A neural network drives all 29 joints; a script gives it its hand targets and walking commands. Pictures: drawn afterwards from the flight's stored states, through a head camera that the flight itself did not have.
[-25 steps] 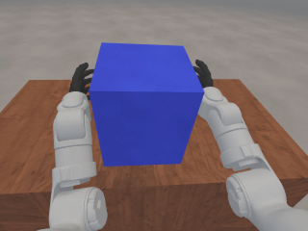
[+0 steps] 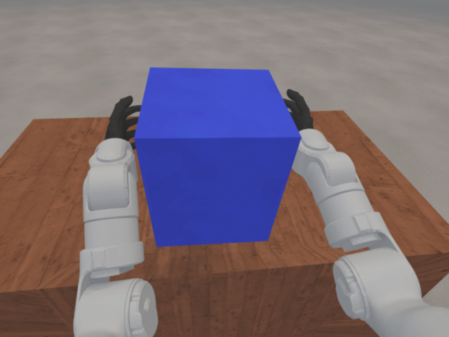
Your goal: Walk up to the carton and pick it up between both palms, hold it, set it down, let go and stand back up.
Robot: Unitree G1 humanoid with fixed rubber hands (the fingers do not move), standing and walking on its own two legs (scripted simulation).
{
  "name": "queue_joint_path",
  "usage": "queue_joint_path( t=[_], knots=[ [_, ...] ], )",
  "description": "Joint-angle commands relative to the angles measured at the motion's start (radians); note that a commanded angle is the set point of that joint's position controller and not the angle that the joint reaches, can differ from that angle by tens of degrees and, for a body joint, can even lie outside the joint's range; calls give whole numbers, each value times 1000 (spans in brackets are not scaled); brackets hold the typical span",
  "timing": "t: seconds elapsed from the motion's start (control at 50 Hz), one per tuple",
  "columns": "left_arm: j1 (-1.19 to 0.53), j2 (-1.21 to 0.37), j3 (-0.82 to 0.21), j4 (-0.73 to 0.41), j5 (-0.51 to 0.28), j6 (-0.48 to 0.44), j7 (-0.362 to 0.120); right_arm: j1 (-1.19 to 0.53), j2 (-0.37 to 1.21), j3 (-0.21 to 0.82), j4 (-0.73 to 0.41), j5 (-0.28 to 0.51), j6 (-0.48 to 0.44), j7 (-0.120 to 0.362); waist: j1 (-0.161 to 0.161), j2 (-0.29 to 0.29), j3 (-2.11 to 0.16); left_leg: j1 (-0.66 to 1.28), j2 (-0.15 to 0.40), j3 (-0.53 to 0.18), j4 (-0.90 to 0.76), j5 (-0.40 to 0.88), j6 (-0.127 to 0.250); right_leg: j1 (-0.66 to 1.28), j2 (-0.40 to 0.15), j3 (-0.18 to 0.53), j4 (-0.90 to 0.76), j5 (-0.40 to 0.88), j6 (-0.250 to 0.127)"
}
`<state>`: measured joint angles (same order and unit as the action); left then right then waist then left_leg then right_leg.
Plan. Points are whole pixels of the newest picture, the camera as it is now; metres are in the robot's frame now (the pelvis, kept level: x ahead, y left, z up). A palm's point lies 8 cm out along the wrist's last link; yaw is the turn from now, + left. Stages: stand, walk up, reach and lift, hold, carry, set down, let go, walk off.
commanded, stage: hold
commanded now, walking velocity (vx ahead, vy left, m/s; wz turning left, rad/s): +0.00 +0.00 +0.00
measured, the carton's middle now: (212, 158) +0.38 +0.00 +0.17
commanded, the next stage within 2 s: none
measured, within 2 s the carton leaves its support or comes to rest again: neither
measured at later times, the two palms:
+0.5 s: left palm (112, 144) +0.36 +0.16 +0.23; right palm (296, 133) +0.36 -0.15 +0.23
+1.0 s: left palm (115, 147) +0.35 +0.15 +0.22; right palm (298, 133) +0.36 -0.15 +0.23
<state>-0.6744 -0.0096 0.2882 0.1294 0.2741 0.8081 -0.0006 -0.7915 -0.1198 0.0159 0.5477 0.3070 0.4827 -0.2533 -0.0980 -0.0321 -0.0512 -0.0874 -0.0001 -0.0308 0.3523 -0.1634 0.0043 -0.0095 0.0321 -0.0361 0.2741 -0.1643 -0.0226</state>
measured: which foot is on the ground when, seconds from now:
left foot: down 0.00-1.00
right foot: down 0.00-1.00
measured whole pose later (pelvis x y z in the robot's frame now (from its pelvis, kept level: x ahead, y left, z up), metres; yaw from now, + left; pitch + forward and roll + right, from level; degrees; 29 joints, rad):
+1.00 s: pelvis +0.00 +0.00 +0.00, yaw +0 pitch -7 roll -1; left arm -0.65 -0.02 0.29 0.09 0.27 0.82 -0.01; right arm -0.78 -0.12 0.03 0.53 0.32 0.49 -0.26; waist -0.10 -0.03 -0.05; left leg -0.07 0.00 -0.04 0.35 -0.17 0.00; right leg 0.01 0.03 -0.04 0.27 -0.17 -0.02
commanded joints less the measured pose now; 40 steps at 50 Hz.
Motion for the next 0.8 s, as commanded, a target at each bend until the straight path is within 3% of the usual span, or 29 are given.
queue_joint_path(
  t=[0.0,0.14,0.24,0.42,0.6,0.78],
  knots=[
    [-708,-582,-521,-193,-183,-83,-117,-808,695,401,-431,148,-72,93,28,50,-478,248,-42,-2,37,406,-32,78,39,-8,6,356,96],
    [-688,-571,-493,-155,-151,-66,-137,-767,679,359,-371,115,-52,92,18,32,-372,213,-40,10,-5,288,-19,51,26,3,-18,266,95],
    [-737,-585,-509,-132,-165,-68,-144,-784,689,312,-329,86,-50,101,-2,53,-342,168,-35,19,-28,191,-19,16,21,4,-29,153,81],
    [-788,-606,-526,-113,-201,-87,-121,-843,694,302,-320,80,-66,114,1,79,-435,172,-26,13,-17,180,-23,-2,28,-6,-22,105,70],
    [-736,-597,-487,-96,-170,-81,-117,-828,675,322,-305,100,-73,116,21,62,-425,196,-25,7,-6,262,-22,27,37,-6,-21,152,71],
    [-720,-597,-523,-165,-177,-76,-128,-789,683,349,-363,129,-62,97,-5,69,-415,225,-38,4,21,352,-43,52,33,-4,-9,282,86]
  ],
)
